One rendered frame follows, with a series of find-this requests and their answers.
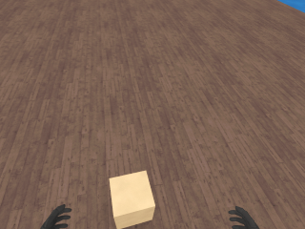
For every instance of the right robot hand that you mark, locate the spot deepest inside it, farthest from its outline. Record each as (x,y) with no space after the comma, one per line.
(245,219)

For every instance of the left robot hand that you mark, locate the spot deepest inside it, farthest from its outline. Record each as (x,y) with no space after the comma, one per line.
(53,218)

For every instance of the carton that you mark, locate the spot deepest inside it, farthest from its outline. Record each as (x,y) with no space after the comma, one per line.
(132,199)

